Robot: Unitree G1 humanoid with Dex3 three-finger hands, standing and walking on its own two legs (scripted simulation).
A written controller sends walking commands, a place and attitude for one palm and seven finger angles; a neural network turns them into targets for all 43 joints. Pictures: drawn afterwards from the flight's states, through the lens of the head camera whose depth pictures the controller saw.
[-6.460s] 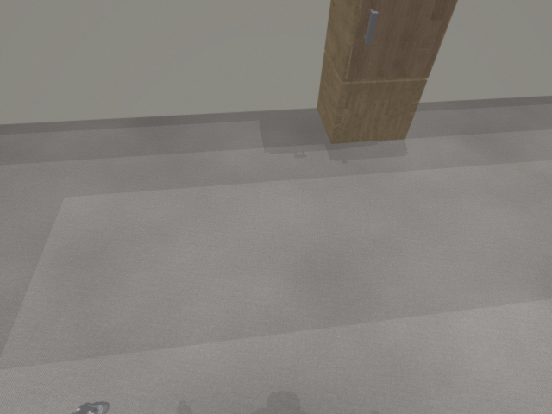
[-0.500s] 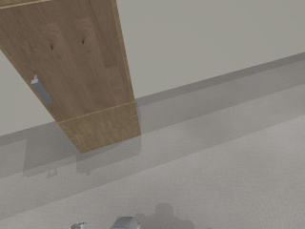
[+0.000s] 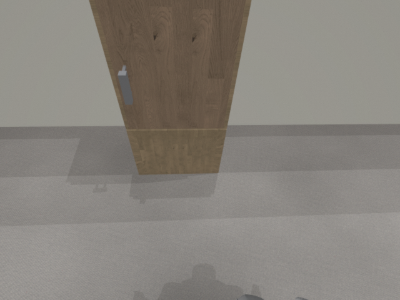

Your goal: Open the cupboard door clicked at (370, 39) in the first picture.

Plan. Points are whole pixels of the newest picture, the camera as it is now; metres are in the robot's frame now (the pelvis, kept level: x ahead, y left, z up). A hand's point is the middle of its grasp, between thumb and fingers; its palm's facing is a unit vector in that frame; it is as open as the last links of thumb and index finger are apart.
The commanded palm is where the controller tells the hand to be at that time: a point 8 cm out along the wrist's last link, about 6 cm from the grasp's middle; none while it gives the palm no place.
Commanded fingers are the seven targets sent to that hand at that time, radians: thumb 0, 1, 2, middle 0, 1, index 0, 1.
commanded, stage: turn to face it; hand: left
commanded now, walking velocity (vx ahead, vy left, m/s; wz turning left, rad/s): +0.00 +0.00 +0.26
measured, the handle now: (126, 84) +0.79 +0.33 -0.09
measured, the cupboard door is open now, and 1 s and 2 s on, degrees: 0 0 0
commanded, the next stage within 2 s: take the last steps up to it in 0.02 s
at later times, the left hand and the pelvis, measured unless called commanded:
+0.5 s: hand out of the picture -0.04 +0.14 -0.15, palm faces +0.22 -0.95 -0.24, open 7.4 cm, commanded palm none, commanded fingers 0.00 0.90 0.90 -0.20 -0.30 -0.20 -0.30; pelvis +0.01 -0.03 +0.01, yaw +8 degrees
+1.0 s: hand out of the picture +0.13 +0.27 -0.18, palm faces +0.21 -0.97 -0.16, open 7.4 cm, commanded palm none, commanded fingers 0.00 0.90 0.90 -0.20 -0.30 -0.20 -0.30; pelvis +0.12 +0.09 +0.00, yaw +7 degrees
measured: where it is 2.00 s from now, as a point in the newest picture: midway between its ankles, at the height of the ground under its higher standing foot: (173, 284)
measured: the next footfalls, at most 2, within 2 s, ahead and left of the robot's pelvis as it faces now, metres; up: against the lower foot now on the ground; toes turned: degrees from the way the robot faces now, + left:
right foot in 0.16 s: +0.04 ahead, -0.13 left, +0.00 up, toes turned -2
left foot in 0.72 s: +0.11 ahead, +0.16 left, +0.00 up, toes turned +18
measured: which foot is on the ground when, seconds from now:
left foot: down 0.00-0.16, up 0.18-0.70, down 0.72-1.00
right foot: up 0.00-0.14, down 0.16-0.72, up 0.74-1.00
